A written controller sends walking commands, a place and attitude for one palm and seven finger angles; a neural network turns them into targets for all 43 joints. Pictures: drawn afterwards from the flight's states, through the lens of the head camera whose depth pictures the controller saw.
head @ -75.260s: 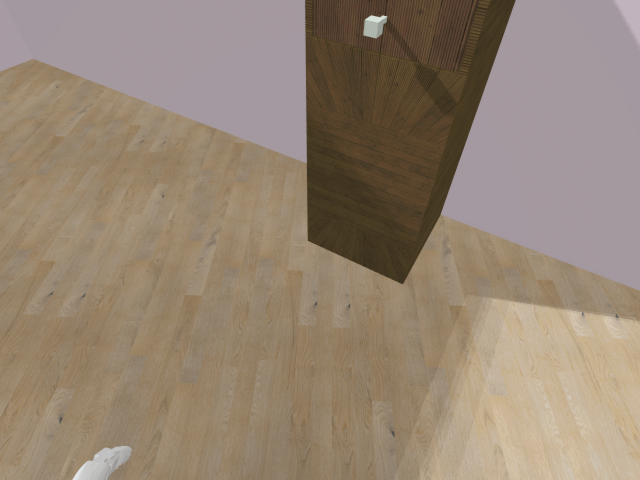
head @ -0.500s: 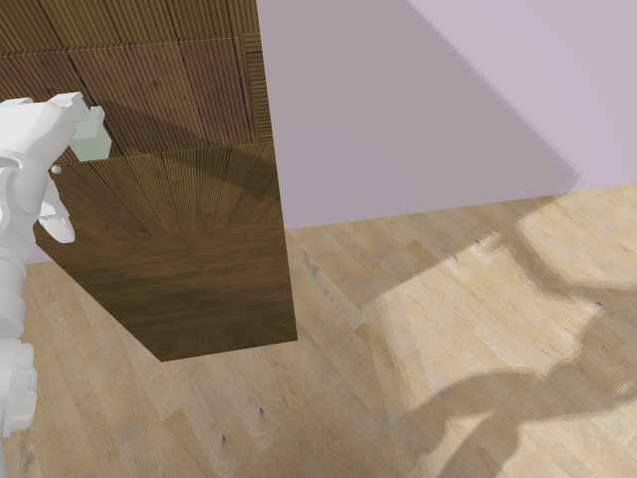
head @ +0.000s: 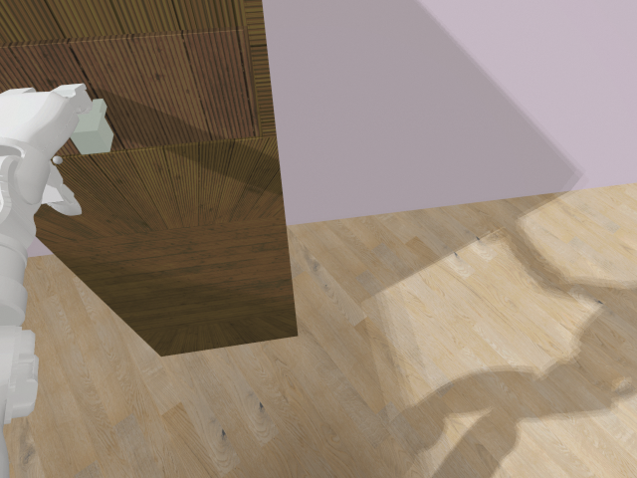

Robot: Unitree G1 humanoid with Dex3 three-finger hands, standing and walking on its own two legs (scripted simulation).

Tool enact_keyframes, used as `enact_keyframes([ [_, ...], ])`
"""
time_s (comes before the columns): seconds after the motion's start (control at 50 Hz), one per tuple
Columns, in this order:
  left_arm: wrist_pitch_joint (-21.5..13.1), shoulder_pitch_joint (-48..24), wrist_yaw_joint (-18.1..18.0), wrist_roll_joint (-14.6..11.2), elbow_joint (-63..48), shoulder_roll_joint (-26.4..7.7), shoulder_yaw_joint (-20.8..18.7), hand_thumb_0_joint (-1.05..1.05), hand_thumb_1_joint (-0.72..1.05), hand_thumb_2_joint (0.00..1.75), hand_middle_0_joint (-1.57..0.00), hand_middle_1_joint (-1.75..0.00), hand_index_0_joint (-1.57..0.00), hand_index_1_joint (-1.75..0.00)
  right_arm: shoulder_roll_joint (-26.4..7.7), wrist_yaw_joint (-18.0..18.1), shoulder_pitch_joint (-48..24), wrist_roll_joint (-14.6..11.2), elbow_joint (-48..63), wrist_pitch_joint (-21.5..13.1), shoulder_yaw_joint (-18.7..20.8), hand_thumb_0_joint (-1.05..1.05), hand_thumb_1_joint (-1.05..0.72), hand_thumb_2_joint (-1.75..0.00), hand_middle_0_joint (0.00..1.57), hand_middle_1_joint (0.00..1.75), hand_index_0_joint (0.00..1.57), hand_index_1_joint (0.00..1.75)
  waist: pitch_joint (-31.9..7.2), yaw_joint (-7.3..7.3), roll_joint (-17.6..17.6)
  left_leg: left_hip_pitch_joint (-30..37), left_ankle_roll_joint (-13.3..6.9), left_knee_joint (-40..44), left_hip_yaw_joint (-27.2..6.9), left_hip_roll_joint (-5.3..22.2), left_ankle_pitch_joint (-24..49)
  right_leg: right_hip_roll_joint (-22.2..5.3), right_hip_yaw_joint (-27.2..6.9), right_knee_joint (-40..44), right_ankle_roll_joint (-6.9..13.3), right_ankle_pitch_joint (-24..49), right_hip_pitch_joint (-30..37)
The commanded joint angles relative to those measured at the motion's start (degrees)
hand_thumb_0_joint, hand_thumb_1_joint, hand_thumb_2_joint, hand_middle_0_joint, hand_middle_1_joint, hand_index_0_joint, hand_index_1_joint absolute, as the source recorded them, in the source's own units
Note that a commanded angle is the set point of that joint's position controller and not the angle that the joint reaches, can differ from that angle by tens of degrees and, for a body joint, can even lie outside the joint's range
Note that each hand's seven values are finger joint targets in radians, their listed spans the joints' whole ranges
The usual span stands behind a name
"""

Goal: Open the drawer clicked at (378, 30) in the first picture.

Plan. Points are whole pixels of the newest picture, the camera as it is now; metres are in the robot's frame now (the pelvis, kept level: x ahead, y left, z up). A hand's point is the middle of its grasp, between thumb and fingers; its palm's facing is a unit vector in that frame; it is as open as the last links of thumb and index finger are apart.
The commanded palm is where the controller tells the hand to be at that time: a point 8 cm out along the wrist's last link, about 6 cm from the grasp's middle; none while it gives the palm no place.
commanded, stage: close the thumb around the handle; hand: left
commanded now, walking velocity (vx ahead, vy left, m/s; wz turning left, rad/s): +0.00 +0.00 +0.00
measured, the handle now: (94, 123) +0.50 +0.28 +0.16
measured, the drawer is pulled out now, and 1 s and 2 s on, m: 0.00 0.01 0.14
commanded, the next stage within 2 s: pull the drawer open in 0.44 s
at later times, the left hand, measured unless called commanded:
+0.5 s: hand (52, 162) +0.45 +0.33 +0.14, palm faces -0.03 -0.01 -1.00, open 5.0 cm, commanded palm +0.44 +0.32 +0.20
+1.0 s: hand (51, 179) +0.42 +0.32 +0.14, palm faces +0.02 -0.01 -1.00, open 5.4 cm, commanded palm +0.38 +0.31 +0.20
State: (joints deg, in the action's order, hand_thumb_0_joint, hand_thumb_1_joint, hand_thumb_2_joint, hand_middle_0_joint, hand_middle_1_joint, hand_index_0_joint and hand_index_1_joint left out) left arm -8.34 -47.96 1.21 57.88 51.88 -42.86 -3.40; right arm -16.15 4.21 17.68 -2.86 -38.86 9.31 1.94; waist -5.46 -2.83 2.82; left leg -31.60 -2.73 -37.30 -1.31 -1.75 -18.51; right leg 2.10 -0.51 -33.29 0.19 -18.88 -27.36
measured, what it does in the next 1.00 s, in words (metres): stands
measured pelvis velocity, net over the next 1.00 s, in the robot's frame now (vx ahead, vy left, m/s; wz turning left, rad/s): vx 0.01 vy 0.01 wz -0.02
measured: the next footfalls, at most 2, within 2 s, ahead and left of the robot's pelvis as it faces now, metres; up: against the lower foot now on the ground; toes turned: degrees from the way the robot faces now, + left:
none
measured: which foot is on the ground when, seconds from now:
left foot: down 0.00-1.00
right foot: down 0.00-1.00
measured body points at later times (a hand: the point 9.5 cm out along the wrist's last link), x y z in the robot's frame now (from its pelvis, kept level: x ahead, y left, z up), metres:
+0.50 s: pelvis +0.00 +0.00 +0.00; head +0.06 +0.00 +0.45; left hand +0.45 +0.32 +0.19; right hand +0.06 -0.27 -0.13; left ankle -0.01 +0.09 -0.72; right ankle -0.04 -0.12 -0.72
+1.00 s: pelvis +0.01 +0.01 +0.00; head +0.05 -0.01 +0.45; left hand +0.42 +0.31 +0.19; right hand +0.10 -0.26 -0.12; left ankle -0.01 +0.09 -0.72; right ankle -0.04 -0.12 -0.72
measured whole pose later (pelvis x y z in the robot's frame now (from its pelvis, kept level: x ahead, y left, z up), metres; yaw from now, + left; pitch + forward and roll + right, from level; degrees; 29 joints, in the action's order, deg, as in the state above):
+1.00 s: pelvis +0.01 +0.01 +0.00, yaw -1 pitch +10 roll -2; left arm -1.5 -31.2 2.1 53.5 32.4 -39.7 -5.8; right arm -15.9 2.4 15.2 -3.3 -36.0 10.4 1.7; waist -5.6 -1.7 4.0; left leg -26.8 -3.4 -35.1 0.0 -2.0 -18.6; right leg 1.7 -1.9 -31.3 -0.5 -18.7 -23.0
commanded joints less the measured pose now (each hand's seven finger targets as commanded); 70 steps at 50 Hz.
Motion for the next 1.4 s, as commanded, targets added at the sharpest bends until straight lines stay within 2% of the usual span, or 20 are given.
enact_keyframes([
  [0.0,0.08,-25.00,-2.39,-0.96,-11.41,-17.81,-5.37,0.00,0.28,0.64,-0.36,-1.28,-0.36,-1.28,-8.67,0.65,3.88,0.38,4.57,-1.31,2.77,0.00,-0.90,-0.90,0.20,0.30,0.20,0.30,-22.04,-0.58,3.41,18.00,-0.10,1.89,-0.50,1.28,28.60,1.23,1.48,1.88,1.91,18.67,4.57],
  [0.08,0.38,-26.25,-2.30,-0.87,-10.99,-17.71,-4.65,0.00,0.51,0.73,-0.37,-1.31,-0.37,-1.31,-8.91,0.60,3.81,0.27,4.37,-1.29,2.55,0.00,-0.90,-0.90,0.20,0.30,0.20,0.30,-20.33,-1.04,3.52,16.62,-0.15,2.28,-0.46,1.16,26.84,1.22,1.43,2.19,1.91,18.15,4.38],
  [0.16,-0.16,-25.25,-2.37,-0.70,-14.03,-17.00,-4.74,0.00,0.73,0.83,-0.39,-1.33,-0.39,-1.33,-8.62,0.27,4.24,0.50,4.63,-1.39,2.97,0.00,-0.90,-0.90,0.20,0.30,0.20,0.30,-23.84,-0.29,6.16,20.62,0.22,1.59,-0.98,1.55,32.43,1.47,1.56,1.76,2.02,18.71,3.75],
  [0.22,-0.29,-22.35,-2.11,-1.32,-14.89,-19.45,-7.74,0.00,0.90,0.90,-0.40,-1.35,-0.40,-1.35,-8.93,0.15,4.07,0.81,4.90,-1.04,3.07,0.00,-0.90,-0.90,0.20,0.30,0.20,0.30,-24.93,0.47,4.69,20.60,0.16,1.28,-0.80,1.75,35.90,1.54,1.42,1.70,2.00,21.26,5.89],
  [0.3,0.10,-21.01,-1.74,-2.01,-13.31,-17.77,-6.58,0.00,0.90,0.90,-0.40,-1.35,-0.40,-1.35,-8.79,0.11,3.22,0.36,5.13,-0.77,2.77,0.00,-0.90,-0.90,0.20,0.30,0.20,0.30,-20.65,0.12,2.19,17.27,-0.18,2.10,-0.40,1.53,31.23,1.37,1.64,2.09,1.63,19.92,5.68],
  [0.36,0.27,-21.69,-2.02,-1.20,-11.41,-19.77,-7.57,0.00,0.90,0.90,-0.40,-1.35,-0.40,-1.35,-9.04,0.41,2.98,0.25,4.87,-0.71,2.59,0.00,-0.90,-0.90,0.20,0.30,0.20,0.30,-19.25,-0.07,1.63,15.63,-0.28,2.65,-0.17,1.27,27.35,1.32,1.50,2.29,1.80,18.53,5.64],
  [0.44,-0.07,-24.01,-2.60,-0.16,-12.00,-19.37,-6.73,0.00,0.90,0.90,-0.40,-1.35,-0.40,-1.35,-8.78,0.53,3.32,0.31,4.67,-1.04,2.72,0.00,-0.90,-0.90,0.20,0.30,0.20,0.30,-21.13,-0.38,3.69,17.62,-0.03,2.41,-0.70,1.39,27.60,1.31,1.55,2.11,1.97,16.96,4.12],
  [0.46,0.14,-24.61,-2.58,-0.27,-11.60,-17.67,-5.08,0.00,0.90,0.90,-0.40,-1.35,-0.40,-1.35,-8.76,0.48,3.22,0.37,4.74,-1.19,2.68,0.00,-0.90,-0.90,0.20,0.30,0.20,0.30,-20.24,-0.83,4.43,17.63,0.04,2.35,-0.51,1.39,26.79,1.32,1.68,2.16,1.95,16.46,3.19],
  [0.52,0.09,-25.15,-2.36,-0.65,-11.84,-17.07,-4.75,0.00,0.90,0.90,-0.40,-1.35,-0.40,-1.35,-8.77,0.51,3.48,0.51,4.86,-1.37,2.75,0.00,-0.90,-0.90,0.20,0.30,0.20,0.30,-21.41,-0.90,3.95,18.58,-0.01,2.26,-0.68,1.46,27.28,1.30,1.59,2.33,2.05,16.42,3.42],
  [0.62,-0.21,-20.26,-1.77,-1.37,-15.36,-17.42,-6.25,0.00,0.90,0.90,-0.40,-1.35,-0.40,-1.35,-8.65,0.28,2.78,0.58,5.90,-1.24,2.84,0.00,-0.90,-0.90,0.20,0.30,0.20,0.30,-24.42,0.86,4.19,19.69,0.08,1.90,-0.67,1.50,32.05,1.24,1.48,1.77,2.01,19.37,6.14],
  [0.66,0.25,-16.39,-1.70,-1.87,-17.17,-15.94,-5.87,0.00,0.90,0.90,-0.40,-1.35,-0.40,-1.35,-8.33,-0.06,1.89,0.37,6.52,-1.06,2.96,0.00,-0.90,-0.90,0.20,0.30,0.20,0.30,-23.55,1.37,4.14,20.25,-0.05,1.82,-0.59,1.62,32.90,1.27,1.46,1.88,1.78,19.11,5.86],
  [0.72,1.13,-11.92,-1.53,-2.98,-19.65,-18.27,-8.78,0.00,0.90,0.90,-0.40,-1.35,-0.40,-1.35,-8.83,-0.23,0.51,0.28,7.31,-0.65,2.74,0.00,-0.90,-0.90,0.20,0.30,0.20,0.30,-22.23,2.39,2.41,18.06,-0.23,2.51,-0.31,1.57,32.99,1.14,1.39,2.13,1.92,20.79,8.77],
  [0.74,1.66,-9.97,-1.54,-3.18,-20.77,-16.63,-7.70,0.00,0.90,0.90,-0.40,-1.35,-0.40,-1.35,-8.33,-0.45,-0.14,0.05,7.84,-0.64,2.65,0.00,-0.90,-0.90,0.20,0.30,0.20,0.30,-21.66,2.60,2.98,18.51,-0.31,2.62,-0.45,1.55,33.88,1.08,1.48,2.05,1.75,20.56,8.37],
  [0.8,3.37,-7.82,-1.42,-3.86,-23.50,-15.40,-7.20,0.00,0.90,0.90,-0.40,-1.35,-0.40,-1.35,-8.51,-0.81,-1.28,-0.06,8.27,-0.72,2.64,0.00,-0.90,-0.90,0.20,0.30,0.20,0.30,-19.42,2.50,2.96,19.08,-0.20,3.19,-0.72,1.85,32.99,1.04,1.78,2.55,1.65,18.98,7.46],
  [0.9,5.32,-1.80,-1.26,-4.60,-31.51,-15.27,-8.53,0.00,0.90,0.90,-0.40,-1.35,-0.40,-1.35,-8.12,-1.29,-3.14,0.00,9.77,-0.99,2.63,0.00,-0.90,-0.90,0.20,0.30,0.20,0.30,-22.49,3.66,3.69,22.14,-0.16,3.09,-1.50,2.00,38.20,0.89,1.72,2.32,1.55,20.59,9.65],
  [0.94,6.26,-0.51,-0.91,-5.04,-32.30,-14.89,-8.42,0.00,0.90,0.90,-0.40,-1.35,-0.40,-1.35,-8.18,-1.36,-3.85,-0.11,9.76,-0.95,2.38,0.00,-0.90,-0.90,0.20,0.30,0.20,0.30,-21.30,3.32,2.64,21.59,-0.21,3.19,-1.45,1.93,37.36,0.87,1.69,2.58,1.40,20.51,9.79],
  [0.96,6.65,0.08,-0.64,-5.49,-33.73,-12.83,-6.91,0.00,0.90,0.90,-0.40,-1.35,-0.40,-1.35,-7.96,-1.40,-4.46,-0.10,10.12,-1.18,2.31,0.00,-0.90,-0.90,0.20,0.30,0.20,0.30,-20.24,3.10,2.84,21.88,-0.28,3.34,-1.42,1.88,36.83,0.81,1.85,2.81,1.33,20.11,9.21],
  [1.06,8.42,4.18,-0.19,-5.96,-38.32,-13.07,-8.04,0.00,0.90,0.90,-0.40,-1.35,-0.40,-1.35,-7.86,-1.50,-5.69,0.12,10.39,-1.72,2.14,0.00,-0.90,-0.90,0.20,0.30,0.20,0.30,-20.28,3.60,2.88,23.69,0.11,3.24,-2.08,2.00,40.00,0.76,2.03,2.84,1.27,20.55,9.61],
  [1.14,9.28,6.84,0.39,-6.61,-41.92,-13.08,-8.81,0.00,0.90,0.90,-0.40,-1.35,-0.40,-1.35,-7.52,-1.44,-7.32,0.25,10.79,-2.06,1.70,0.00,-0.90,-0.90,0.20,0.30,0.20,0.30,-19.88,4.10,1.46,23.57,0.04,3.46,-1.81,1.70,40.57,0.48,1.85,3.13,1.16,22.58,11.67],
  [1.38,10.72,13.95,0.59,-7.80,-49.68,-10.67,-8.65,0.00,0.90,0.90,-0.40,-1.35,-0.40,-1.35,-6.68,-1.26,-11.18,0.70,11.29,-3.20,0.82,0.00,-0.90,-0.90,0.20,0.30,0.20,0.30,-17.54,5.13,2.31,24.18,0.54,4.96,-1.84,1.15,38.13,0.39,2.33,4.21,1.24,21.31,13.08],
])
